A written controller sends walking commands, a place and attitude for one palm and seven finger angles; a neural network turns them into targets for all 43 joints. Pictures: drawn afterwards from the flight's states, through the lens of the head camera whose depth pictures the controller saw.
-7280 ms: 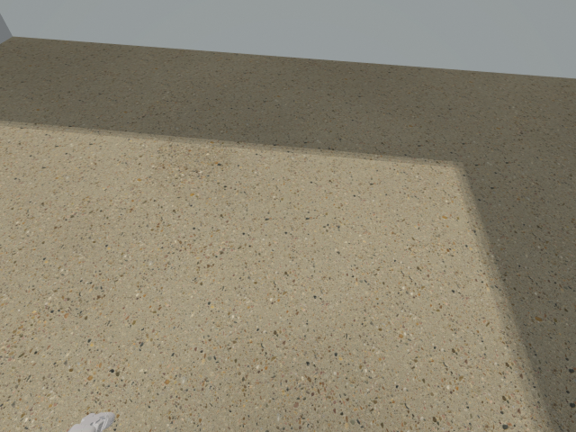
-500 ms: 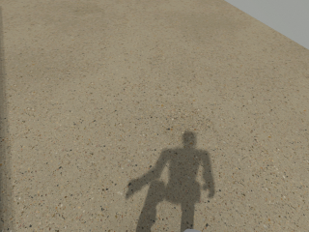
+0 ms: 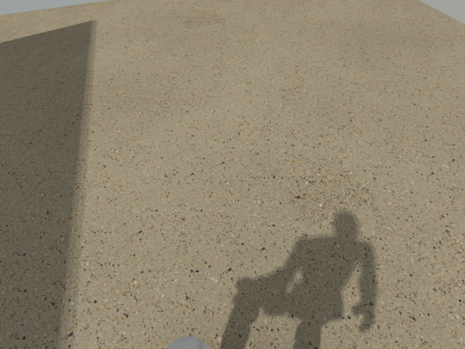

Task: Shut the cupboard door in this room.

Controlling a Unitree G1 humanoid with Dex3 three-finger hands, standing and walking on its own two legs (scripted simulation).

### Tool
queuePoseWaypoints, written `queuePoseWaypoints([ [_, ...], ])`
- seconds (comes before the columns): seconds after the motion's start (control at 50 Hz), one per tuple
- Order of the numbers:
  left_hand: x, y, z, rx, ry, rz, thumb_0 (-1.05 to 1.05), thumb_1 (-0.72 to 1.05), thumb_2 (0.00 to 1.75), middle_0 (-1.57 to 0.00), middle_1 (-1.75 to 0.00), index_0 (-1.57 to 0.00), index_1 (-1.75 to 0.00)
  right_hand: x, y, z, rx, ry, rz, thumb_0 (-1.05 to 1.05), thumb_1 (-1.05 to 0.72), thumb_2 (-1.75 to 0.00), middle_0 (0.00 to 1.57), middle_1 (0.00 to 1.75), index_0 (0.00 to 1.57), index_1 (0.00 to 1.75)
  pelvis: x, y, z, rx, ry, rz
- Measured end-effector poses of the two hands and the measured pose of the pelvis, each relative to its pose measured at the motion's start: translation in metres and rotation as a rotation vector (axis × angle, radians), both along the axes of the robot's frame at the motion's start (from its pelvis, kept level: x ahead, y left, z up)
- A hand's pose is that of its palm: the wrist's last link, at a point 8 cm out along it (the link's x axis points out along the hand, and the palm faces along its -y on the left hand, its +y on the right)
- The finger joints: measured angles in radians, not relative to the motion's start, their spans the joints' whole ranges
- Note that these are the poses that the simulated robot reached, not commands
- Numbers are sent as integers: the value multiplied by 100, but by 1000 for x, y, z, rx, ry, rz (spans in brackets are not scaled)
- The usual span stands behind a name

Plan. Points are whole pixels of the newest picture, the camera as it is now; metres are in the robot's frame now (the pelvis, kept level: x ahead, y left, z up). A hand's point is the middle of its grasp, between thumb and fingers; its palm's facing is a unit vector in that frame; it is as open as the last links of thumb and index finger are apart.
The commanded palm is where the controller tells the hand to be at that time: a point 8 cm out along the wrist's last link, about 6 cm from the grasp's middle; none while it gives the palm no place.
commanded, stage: turn or walk to find it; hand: left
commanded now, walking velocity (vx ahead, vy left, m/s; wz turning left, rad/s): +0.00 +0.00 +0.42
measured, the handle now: out of the picture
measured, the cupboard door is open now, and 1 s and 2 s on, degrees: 94 94 94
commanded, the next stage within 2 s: none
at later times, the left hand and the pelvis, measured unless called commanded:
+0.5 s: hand out of the picture +0.03 +0.26 -0.16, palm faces +0.21 -0.94 -0.26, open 7.4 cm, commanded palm none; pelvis -0.02 +0.04 +0.00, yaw +11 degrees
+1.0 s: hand out of the picture -0.09 +0.21 -0.17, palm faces +0.45 -0.86 -0.24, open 7.4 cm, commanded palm none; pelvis -0.04 +0.02 +0.00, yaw +26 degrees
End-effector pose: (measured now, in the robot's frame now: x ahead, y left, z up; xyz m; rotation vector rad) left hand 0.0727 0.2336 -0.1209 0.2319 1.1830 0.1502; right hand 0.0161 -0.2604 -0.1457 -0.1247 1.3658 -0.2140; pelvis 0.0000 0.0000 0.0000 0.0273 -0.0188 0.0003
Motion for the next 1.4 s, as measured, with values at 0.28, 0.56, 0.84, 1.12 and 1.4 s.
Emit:
queuePoseWaypoints([
  [0.28, -90, 78, -32, -20, 168, 206, 1, 90, 89, -20, -30, -20, -30, 87, 66, 24, -66, -176, 231, 0, -91, -90, 20, 30, 20, 30, -10, 45, -7, -39, 9, 110],
  [0.56, -51, 62, -1, 14, -39, 233, 1, 91, 89, -20, -30, -20, -30, 77, 65, 7, 14, -133, 287, 0, -91, -90, 20, 30, 21, 30, -19, 28, -2, -27, 14, 228],
  [0.84, -115, 12, 6, 18, -19, 379, 1, 90, 89, -20, -30, -21, -30, 71, 28, -4, 19, -10, 383, 0, -91, -90, 20, 30, 20, 30, -26, 0, 0, 3, -5, 380],
  [1.12, -245, 35, -38, -65, 169, 597, 1, 90, 89, -20, -30, -21, -30, 120, 114, 18, -28, -177, 609, 0, -91, -90, 20, 30, 20, 30, -58, 36, -12, -24, -11, 487],
  [1.4, -230, 54, -8, -10, 19, 638, 1, 91, 89, -20, -30, -20, -30, 104, 133, 22, 25, -169, 674, 0, -91, -90, 20, 30, 21, 30, -73, 32, 3, -44, -4, 592],
])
